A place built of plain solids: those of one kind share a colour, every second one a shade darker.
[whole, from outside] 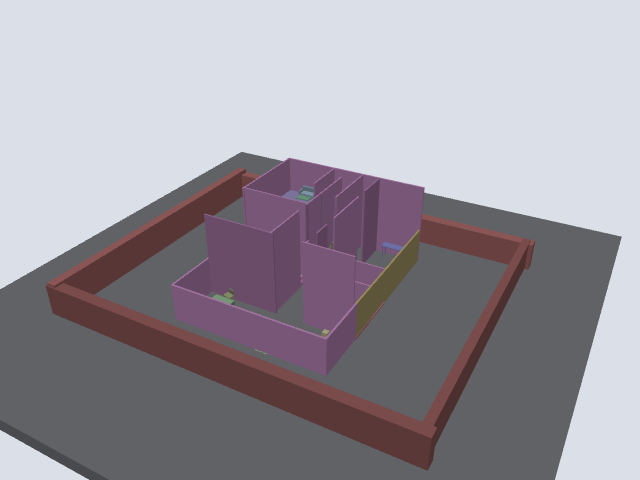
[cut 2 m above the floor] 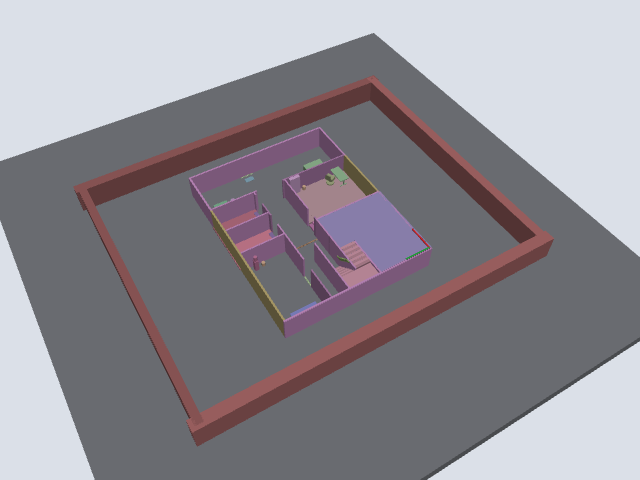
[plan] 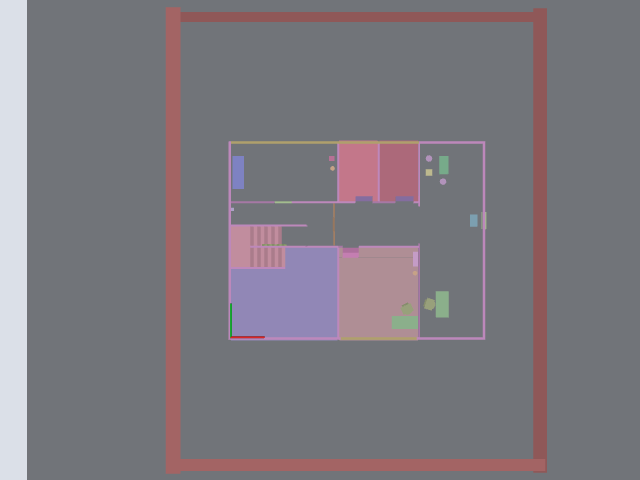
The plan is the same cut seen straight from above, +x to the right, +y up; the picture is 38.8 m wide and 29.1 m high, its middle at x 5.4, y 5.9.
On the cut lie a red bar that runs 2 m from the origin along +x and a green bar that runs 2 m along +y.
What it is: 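An office floor, with a steep back stair to a room one storey up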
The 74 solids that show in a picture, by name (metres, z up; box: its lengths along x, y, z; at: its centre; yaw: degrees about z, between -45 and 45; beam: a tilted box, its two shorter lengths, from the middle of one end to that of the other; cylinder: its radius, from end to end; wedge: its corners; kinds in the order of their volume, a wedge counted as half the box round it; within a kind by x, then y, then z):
{
 "ring_hedge_1": {"box": [0.89, 28.29, 2.26], "at": [-3.51, 5.87, 1.08]},
 "ring_hedge_2": {"box": [22.85, 0.73, 2.64], "at": [7.63, -7.74, 1.27]},
 "ring_hedge_3": {"box": [22.6, 0.6, 2.4], "at": [7.63, 19.42, 1.15]},
 "ring_hedge_4": {"box": [0.83, 28.15, 2.45], "at": [18.74, 5.87, 1.17]},
 "split_lounge_level_1": {"box": [6.45, 4.35, 3.69], "at": [3.23, 1.97, 1.79]},
 "split_lounge_level_2": {"box": [3.15, 1.29, 3.69], "at": [4.87, 4.79, 1.79]},
 "wall_1": {"box": [0.15, 12.04, 6.58], "at": [-0.07, 5.87, 3.24]},
 "wall_2": {"box": [2.65, 0.12, 6.58], "at": [1.32, 8.19, 3.24]},
 "wall_3": {"box": [3.3, 0.12, 6.58], "at": [1.65, 4.2, 3.24]},
 "wall_4": {"box": [4.58, 0.12, 6.58], "at": [2.29, 6.78, 3.24]},
 "wall_5": {"box": [6.81, 0.15, 6.58], "at": [3.25, -0.07, 3.24]},
 "wall_6": {"box": [5.34, 0.12, 6.58], "at": [3.84, 5.49, 3.24]},
 "wall_7": {"box": [2.82, 0.12, 6.58], "at": [5.1, 8.19, 3.24]},
 "wall_8": {"box": [0.12, 5.49, 6.58], "at": [6.51, 2.75, 3.24]},
 "wall_9": {"box": [0.12, 3.55, 2.94], "at": [6.51, 9.96, 1.42]},
 "wall_10": {"box": [0.27, 0.12, 6.58], "at": [6.65, 5.49, 3.24]},
 "wall_11": {"box": [1.04, 0.12, 6.58], "at": [7.03, 8.19, 3.24]},
 "wall_12": {"box": [0.12, 3.55, 2.94], "at": [8.96, 9.96, 1.42]},
 "wall_13": {"box": [1.41, 0.12, 6.58], "at": [9.28, 8.19, 3.24]},
 "wall_14": {"box": [3.66, 0.12, 6.58], "at": [9.58, 5.49, 3.24]},
 "wall_15": {"box": [0.34, 0.12, 6.58], "at": [11.24, 8.19, 3.24]},
 "wall_16": {"box": [0.12, 5.69, 6.58], "at": [11.41, 2.84, 3.24]},
 "wall_17": {"box": [0.12, 3.81, 6.58], "at": [11.41, 9.84, 3.24]},
 "wall_18": {"box": [4.16, 0.15, 2.94], "at": [13.34, -0.07, 1.42]},
 "wall_19": {"box": [4.16, 0.15, 2.94], "at": [13.34, 11.81, 1.42]},
 "wall_20": {"box": [0.15, 12.04, 2.94], "at": [15.35, 5.87, 1.42]},
 "split_steps_1": {"box": [1.17, 2.46, 1.87], "at": [0.58, 5.49, 0.89]},
 "split_steps_2": {"box": [0.21, 1.17, 0.23], "at": [1.27, 4.85, 1.89]},
 "split_steps_3": {"box": [0.21, 1.17, 1.69], "at": [1.27, 6.13, 0.79]},
 "split_steps_4": {"box": [0.21, 1.17, 0.41], "at": [1.49, 4.85, 1.98]},
 "split_steps_5": {"box": [0.21, 1.17, 1.51], "at": [1.49, 6.13, 0.7]},
 "split_steps_6": {"box": [0.21, 1.17, 0.6], "at": [1.7, 4.85, 2.07]},
 "split_steps_7": {"box": [0.21, 1.17, 1.32], "at": [1.7, 6.13, 0.61]},
 "split_steps_8": {"box": [0.21, 1.17, 0.78], "at": [1.91, 4.85, 2.16]},
 "split_steps_9": {"box": [0.21, 1.17, 1.14], "at": [1.91, 6.13, 0.52]},
 "split_steps_10": {"box": [0.21, 1.17, 0.96], "at": [2.13, 4.85, 2.25]},
 "split_steps_11": {"box": [0.21, 1.17, 0.96], "at": [2.13, 6.13, 0.43]},
 "split_steps_12": {"box": [0.21, 1.17, 1.14], "at": [2.34, 4.85, 2.34]},
 "split_steps_13": {"box": [0.21, 1.17, 0.78], "at": [2.34, 6.13, 0.34]},
 "split_steps_14": {"box": [0.21, 1.17, 1.32], "at": [2.55, 4.85, 2.43]},
 "split_steps_15": {"box": [0.21, 1.17, 0.6], "at": [2.55, 6.13, 0.25]},
 "split_steps_16": {"box": [0.21, 1.17, 1.51], "at": [2.76, 4.85, 2.52]},
 "split_steps_17": {"box": [0.21, 1.17, 0.41], "at": [2.76, 6.13, 0.16]},
 "split_steps_18": {"box": [0.21, 1.17, 1.69], "at": [2.98, 4.85, 2.61]},
 "split_steps_19": {"box": [0.21, 1.17, 0.23], "at": [2.98, 6.13, 0.07]},
 "split_steps_20": {"box": [0.21, 1.17, 1.87], "at": [3.19, 4.85, 2.71]},
 "cell_level_1": {"box": [0.21, 0.6, 0.35], "at": [6.68, 5.13, 0.12]},
 "cell_level_2": {"box": [4.78, 5.03, 0.35], "at": [8.96, 2.31, 0.12]},
 "cell_level_3": {"box": [3.6, 0.6, 0.35], "at": [9.55, 5.13, 0.12]},
 "glazing_1": {"box": [6.51, 0.15, 2.94], "at": [3.25, 11.81, 1.42]},
 "glazing_2": {"box": [2.45, 0.15, 2.94], "at": [7.74, 11.81, 1.42]},
 "glazing_3": {"box": [4.9, 0.15, 2.94], "at": [8.96, -0.07, 1.42]},
 "glazing_4": {"box": [2.45, 0.15, 2.94], "at": [10.19, 11.81, 1.42]},
 "meet_level_1": {"box": [0.98, 0.3, 0.2], "at": [7.06, 8.4, 0.05]},
 "meet_level_2": {"box": [2.33, 3.39, 0.2], "at": [7.74, 10.24, 0.05]},
 "meet_level_3": {"box": [0.96, 0.3, 0.2], "at": [9.5, 8.4, 0.05]},
 "meet_level_4": {"box": [2.33, 3.39, 0.2], "at": [10.19, 10.24, 0.05]},
 "sofa_1": {"box": [0.24, 1.56, 0.83], "at": [0.19, 2.14, 4.0]},
 "sofa_2": {"box": [0.65, 1.24, 0.37], "at": [0.57, 2.14, 3.88]},
 "shelf_1": {"box": [0.3, 0.9, 1.95], "at": [11.19, 4.74, 1.23]},
 "desk_1": {"box": [1.6, 0.8, 0.07], "at": [10.55, 0.9, 0.99]},
 "desk_2": {"box": [0.8, 1.6, 0.07], "at": [12.81, 2.0, 0.69]},
 "task_chair_1": {"box": [0.68, 0.48, 0.26], "at": [10.68, 1.72, 0.88], "yaw": 25.2},
 "task_chair_2": {"box": [0.48, 0.68, 0.26], "at": [12.04, 2.01, 0.58], "yaw": -16.8},
 "cell_steps_1": {"box": [0.97, 0.3, 0.35], "at": [7.27, 4.98, 0.12]},
 "cell_steps_2": {"box": [0.97, 0.3, 0.2], "at": [7.27, 5.28, 0.05]},
 "meet_steps_1": {"box": [1.02, 0.3, 0.2], "at": [8.06, 8.4, 0.05]},
 "meet_steps_2": {"box": [1.08, 0.3, 0.2], "at": [10.53, 8.4, 0.05]},
 "water_cooler_1": {"box": [0.33, 0.31, 1.03], "at": [6.11, 10.84, 0.47]},
 "coffee_table_1": {"box": [0.58, 1.12, 0.07], "at": [1.45, 2.14, 4.0]},
 "coffee_table_2": {"box": [0.58, 1.12, 0.07], "at": [12.91, 10.44, 0.36]},
 "bar_table_1": {"box": [0.7, 2.0, 0.06], "at": [0.45, 9.99, 1.05]},
 "ottoman_1": {"box": [0.4, 0.4, 0.47], "at": [12.01, 9.99, 0.18]},
 "doormat_hold_1": {"box": [0.45, 0.75, 0.06], "at": [14.72, 7.08, -0.02]}
}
